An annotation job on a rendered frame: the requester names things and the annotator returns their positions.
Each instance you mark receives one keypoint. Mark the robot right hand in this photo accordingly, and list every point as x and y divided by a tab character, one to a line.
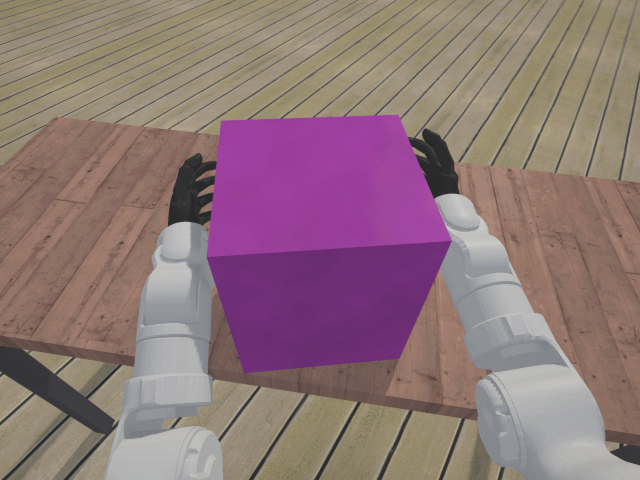
438	166

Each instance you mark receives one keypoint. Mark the robot right upper arm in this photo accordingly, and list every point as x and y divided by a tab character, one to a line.
541	421

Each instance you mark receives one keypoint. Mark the carton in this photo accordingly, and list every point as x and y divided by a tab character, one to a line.
324	239

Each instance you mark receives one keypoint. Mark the robot left upper arm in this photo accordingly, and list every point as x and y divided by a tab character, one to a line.
185	453

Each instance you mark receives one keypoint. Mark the robot left forearm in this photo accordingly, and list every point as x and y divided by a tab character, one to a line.
170	378

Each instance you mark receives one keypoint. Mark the robot right forearm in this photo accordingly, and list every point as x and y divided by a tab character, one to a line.
502	330

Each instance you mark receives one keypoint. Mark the robot left hand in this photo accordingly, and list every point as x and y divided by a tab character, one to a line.
185	205

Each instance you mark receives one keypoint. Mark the table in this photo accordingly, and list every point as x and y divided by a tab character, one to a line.
82	205

